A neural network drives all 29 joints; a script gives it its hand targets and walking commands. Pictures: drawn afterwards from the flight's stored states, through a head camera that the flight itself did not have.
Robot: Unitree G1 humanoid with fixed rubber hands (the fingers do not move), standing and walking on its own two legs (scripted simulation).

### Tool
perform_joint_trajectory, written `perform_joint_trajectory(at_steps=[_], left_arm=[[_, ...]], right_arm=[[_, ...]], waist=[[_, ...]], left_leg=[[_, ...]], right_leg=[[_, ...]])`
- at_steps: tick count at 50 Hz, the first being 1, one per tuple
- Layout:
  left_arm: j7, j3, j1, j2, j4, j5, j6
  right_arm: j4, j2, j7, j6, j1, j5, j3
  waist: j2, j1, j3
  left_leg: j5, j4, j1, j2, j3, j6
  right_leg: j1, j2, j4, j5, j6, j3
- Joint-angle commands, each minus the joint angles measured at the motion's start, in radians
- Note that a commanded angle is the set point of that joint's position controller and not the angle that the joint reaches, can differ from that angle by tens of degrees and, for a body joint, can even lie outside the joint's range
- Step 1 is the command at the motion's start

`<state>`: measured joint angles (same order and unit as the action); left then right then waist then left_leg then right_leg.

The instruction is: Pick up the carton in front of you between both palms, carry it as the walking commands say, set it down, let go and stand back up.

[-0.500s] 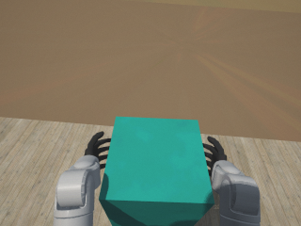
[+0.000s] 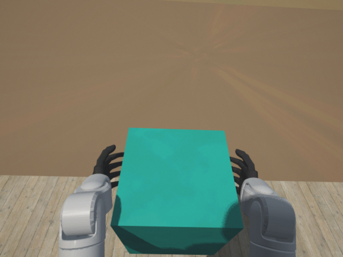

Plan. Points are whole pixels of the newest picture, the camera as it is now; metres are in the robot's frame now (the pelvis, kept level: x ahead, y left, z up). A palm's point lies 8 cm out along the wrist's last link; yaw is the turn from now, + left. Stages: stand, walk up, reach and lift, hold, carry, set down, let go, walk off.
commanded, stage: carry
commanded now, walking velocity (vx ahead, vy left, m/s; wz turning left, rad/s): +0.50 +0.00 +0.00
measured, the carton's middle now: (174, 195) +0.27 +0.00 +0.02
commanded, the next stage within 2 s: none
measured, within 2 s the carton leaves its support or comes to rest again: neither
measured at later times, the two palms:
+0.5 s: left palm (122, 86) +0.60 +0.16 +0.09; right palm (216, 89) +0.60 -0.14 +0.09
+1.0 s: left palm (132, 16) +1.01 +0.17 +0.16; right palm (201, 21) +1.02 -0.13 +0.16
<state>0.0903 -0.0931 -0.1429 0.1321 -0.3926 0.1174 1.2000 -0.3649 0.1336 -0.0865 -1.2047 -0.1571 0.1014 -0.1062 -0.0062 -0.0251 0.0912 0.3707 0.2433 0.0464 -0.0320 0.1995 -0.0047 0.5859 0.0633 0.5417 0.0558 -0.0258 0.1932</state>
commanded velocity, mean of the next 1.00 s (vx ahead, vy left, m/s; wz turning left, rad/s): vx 0.50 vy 0.00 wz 0.00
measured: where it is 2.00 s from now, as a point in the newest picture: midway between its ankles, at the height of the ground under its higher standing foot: (165, 120)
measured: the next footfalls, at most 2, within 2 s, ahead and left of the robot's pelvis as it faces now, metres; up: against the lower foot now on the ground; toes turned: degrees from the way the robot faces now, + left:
right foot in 0.06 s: +0.22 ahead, -0.10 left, +0.00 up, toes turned -10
left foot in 0.54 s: +0.55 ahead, +0.12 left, +0.00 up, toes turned +12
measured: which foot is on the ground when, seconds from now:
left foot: down 0.00-0.08, up 0.10-0.52, down 0.54-1.00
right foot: up 0.00-0.04, down 0.06-0.58, up 0.60-1.00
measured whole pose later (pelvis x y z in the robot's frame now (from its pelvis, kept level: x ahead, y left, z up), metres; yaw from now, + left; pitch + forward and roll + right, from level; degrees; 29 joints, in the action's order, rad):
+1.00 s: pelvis +0.67 +0.01 -0.01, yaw +2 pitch +4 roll +0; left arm 0.12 -0.20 -0.66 0.01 -0.15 0.07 1.34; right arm -0.14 0.02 -0.13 -1.34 -0.66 0.07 -0.19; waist 0.00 -0.01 0.05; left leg 0.43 0.40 -0.02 -0.04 0.18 0.01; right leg 0.58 0.06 0.59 0.12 -0.06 0.16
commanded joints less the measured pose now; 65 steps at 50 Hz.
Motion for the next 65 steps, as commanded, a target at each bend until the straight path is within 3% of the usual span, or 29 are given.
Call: perform_joint_trajectory(at_steps=[1,2,3,4,5,6,8,9,16,23,25,27,28,29,30,33,35,41,46,48,50,51,52,53,54,56,57,60,65], left_arm=[[-0.244,0.702,-0.390,0.905,0.005,-0.380,0.007],[-0.249,0.700,-0.382,0.905,0.016,-0.382,0.006],[-0.255,0.698,-0.383,0.904,0.019,-0.384,0.004],[-0.261,0.688,-0.382,0.887,0.042,-0.378,-0.001],[-0.265,0.695,-0.361,0.911,0.071,-0.389,-0.011],[-0.270,0.702,-0.378,0.939,0.050,-0.403,-0.018],[-0.275,0.722,-0.414,1.002,0.024,-0.422,-0.037],[-0.278,0.735,-0.429,1.018,0.010,-0.430,-0.046],[-0.303,0.748,-0.347,0.972,-0.010,-0.448,-0.071],[-0.274,0.714,-0.349,0.840,-0.081,-0.418,-0.030],[-0.261,0.705,-0.394,0.802,-0.113,-0.417,-0.007],[-0.248,0.695,-0.425,0.756,-0.142,-0.416,0.024],[-0.243,0.688,-0.453,0.729,-0.151,-0.417,0.041],[-0.239,0.698,-0.487,0.727,-0.180,-0.426,0.060],[-0.238,0.694,-0.515,0.726,-0.169,-0.425,0.065],[-0.232,0.690,-0.586,0.775,-0.166,-0.433,0.066],[-0.222,0.691,-0.623,0.786,-0.152,-0.430,0.068],[-0.189,0.667,-0.823,0.685,-0.012,-0.412,0.096],[-0.185,0.602,-1.023,0.690,0.167,-0.459,0.131],[-0.188,0.566,-1.106,0.714,0.228,-0.475,0.139],[-0.194,0.521,-1.162,0.743,0.305,-0.483,0.140],[-0.197,0.494,-1.170,0.749,0.357,-0.484,0.138],[-0.199,0.469,-1.184,0.747,0.392,-0.479,0.134],[-0.202,0.456,-1.212,0.766,0.426,-0.482,0.125],[-0.209,0.457,-1.269,0.824,0.414,-0.502,0.119],[-0.221,0.473,-1.410,0.923,0.353,-0.547,0.096],[-0.221,0.483,-1.462,0.963,0.321,-0.566,0.088],[-0.205,0.486,-1.508,0.995,0.251,-0.579,0.070],[-0.194,0.516,-1.434,0.956,0.218,-0.548,0.055]], right_arm=[[-0.046,0.865,0.272,-0.006,-0.414,-0.397,0.707],[-0.048,0.864,0.271,-0.006,-0.413,-0.393,0.709],[-0.045,0.857,0.270,-0.004,-0.420,-0.389,0.710],[-0.057,0.867,0.270,-0.008,-0.436,-0.393,0.721],[-0.066,0.861,0.271,-0.006,-0.434,-0.392,0.725],[-0.046,0.893,0.271,0.005,-0.442,-0.390,0.735],[-0.039,0.951,0.271,0.031,-0.448,-0.393,0.736],[-0.033,0.975,0.269,0.044,-0.435,-0.393,0.739],[-0.029,0.988,0.238,0.095,-0.326,-0.350,0.762],[-0.141,0.859,0.230,0.038,-0.386,-0.390,0.760],[-0.168,0.819,0.230,0.012,-0.432,-0.408,0.744],[-0.163,0.778,0.229,-0.017,-0.434,-0.411,0.714],[-0.159,0.756,0.228,-0.030,-0.436,-0.402,0.695],[-0.136,0.738,0.230,-0.033,-0.441,-0.402,0.681],[-0.147,0.759,0.229,-0.042,-0.463,-0.416,0.686],[-0.198,0.800,0.223,-0.052,-0.583,-0.436,0.695],[-0.204,0.791,0.220,-0.058,-0.648,-0.445,0.695],[-0.068,0.658,0.215,-0.090,-0.833,-0.451,0.663],[0.121,0.651,0.203,-0.119,-1.019,-0.461,0.590],[0.181,0.680,0.197,-0.126,-1.107,-0.471,0.567],[0.242,0.724,0.192,-0.129,-1.189,-0.480,0.551],[0.273,0.744,0.189,-0.130,-1.226,-0.482,0.540],[0.292,0.771,0.187,-0.130,-1.270,-0.485,0.530],[0.315,0.805,0.185,-0.129,-1.299,-0.485,0.513],[0.317,0.837,0.180,-0.118,-1.359,-0.482,0.502],[0.307,0.915,0.170,-0.098,-1.433,-0.491,0.488],[0.302,0.934,0.163,-0.089,-1.450,-0.487,0.477],[0.277,0.948,0.138,-0.066,-1.442,-0.460,0.466],[0.260,0.907,0.113,-0.040,-1.360,-0.397,0.491]], waist=[[-0.160,0.018,0.148],[-0.133,0.032,0.195],[-0.080,0.050,0.253],[0.130,0.058,0.348],[0.308,0.060,0.353],[0.231,0.049,0.330],[0.052,0.043,0.307],[0.031,0.038,0.293],[0.139,0.042,0.212],[0.159,0.044,0.079],[0.162,0.038,0.088],[0.094,0.007,0.194],[-0.020,-0.018,0.267],[-0.302,-0.015,0.351],[-0.287,-0.005,0.313],[-0.040,-0.001,0.306],[-0.075,0.007,0.316],[-0.137,-0.003,0.234],[-0.148,-0.020,0.161],[-0.157,-0.009,0.156],[-0.110,0.053,0.227],[-0.021,0.085,0.318],[0.193,0.104,0.396],[0.409,0.113,0.468],[0.323,0.093,0.442],[0.120,0.105,0.416],[0.079,0.099,0.432],[0.095,0.089,0.467],[0.107,0.115,0.433]], left_leg=[[-0.847,0.138,0.049,-0.188,-0.003,-0.066],[-0.843,0.278,-0.012,-0.154,0.047,-0.038],[-0.650,0.460,-0.150,-0.127,0.044,-0.016],[-0.363,0.774,-0.425,-0.048,0.008,0.024],[0.085,0.982,-0.661,0.070,-0.071,0.034],[0.109,1.092,-0.727,0.002,-0.168,0.003],[0.000,1.019,-0.707,-0.081,-0.202,-0.028],[-0.048,0.941,-0.677,-0.102,-0.203,-0.025],[-0.194,0.542,-0.682,-0.063,-0.068,0.015],[-0.333,0.296,-0.624,-0.032,0.007,-0.014],[-0.313,0.266,-0.510,-0.011,0.038,-0.034],[-0.226,0.223,-0.170,0.056,0.097,-0.035],[-0.089,0.166,0.018,-0.097,-0.143,-0.062],[0.014,0.052,0.227,-0.357,-0.623,-0.222],[-0.183,-0.023,0.225,-0.390,-0.717,-0.237],[-0.501,0.055,0.099,-0.323,-0.411,-0.164],[-0.441,0.025,0.044,-0.284,-0.313,-0.124],[-0.405,-0.016,0.030,-0.223,-0.155,-0.152],[-0.464,0.031,0.002,-0.199,-0.099,-0.147],[-0.505,0.085,0.017,-0.203,-0.095,-0.127],[-0.640,0.309,-0.043,-0.160,-0.016,-0.081],[-0.588,0.519,-0.158,-0.109,0.006,-0.049],[-0.298,0.792,-0.360,-0.049,-0.018,-0.017],[0.141,1.024,-0.673,0.099,-0.104,0.008],[0.149,1.154,-0.784,0.050,-0.190,-0.015],[0.082,1.185,-0.858,0.001,-0.215,-0.048],[0.046,1.142,-0.845,-0.025,-0.227,-0.053],[0.008,1.077,-0.852,-0.027,-0.197,-0.049],[-0.013,0.845,-0.954,-0.018,-0.137,-0.043]], right_leg=[[-0.222,-0.071,-0.071,-0.036,-0.019,0.087],[-0.392,-0.109,-0.098,0.012,-0.021,0.125],[-0.595,-0.041,-0.095,0.079,-0.024,0.039],[-0.824,0.251,-0.153,0.248,-0.145,-0.420],[-0.907,0.364,-0.312,0.193,-0.248,-0.732],[-0.882,0.373,-0.303,0.085,-0.240,-0.652],[-0.746,0.312,-0.278,-0.069,-0.172,-0.462],[-0.685,0.292,-0.300,-0.070,-0.138,-0.392],[-0.665,0.200,-0.357,-0.117,-0.108,-0.140],[-0.685,0.182,-0.329,-0.254,-0.081,-0.050],[-0.677,0.179,-0.241,-0.375,-0.059,-0.016],[-0.563,0.109,0.066,-0.421,-0.019,0.065],[-0.391,0.070,0.291,-0.189,0.010,0.052],[-0.091,-0.055,0.605,0.164,0.051,0.001],[0.048,-0.079,0.750,0.420,0.033,-0.123],[0.068,0.045,0.716,0.306,-0.016,-0.197],[0.017,0.052,0.606,0.238,-0.012,-0.172],[0.090,0.030,0.318,0.122,0.014,-0.084],[0.031,-0.001,0.113,0.034,-0.011,-0.032],[-0.015,-0.018,0.065,0.043,-0.033,-0.019],[-0.259,-0.089,-0.018,0.073,-0.053,0.057],[-0.503,-0.080,-0.022,0.132,-0.052,0.016],[-0.701,0.168,-0.039,0.124,-0.098,-0.341],[-0.909,0.305,-0.196,0.220,-0.242,-0.736],[-0.911,0.317,-0.208,0.155,-0.253,-0.729],[-0.858,0.258,-0.102,-0.128,-0.227,-0.544],[-0.828,0.245,-0.098,-0.140,-0.208,-0.480],[-0.826,0.225,-0.115,-0.109,-0.191,-0.400],[-0.891,0.187,-0.087,-0.299,-0.200,-0.303]])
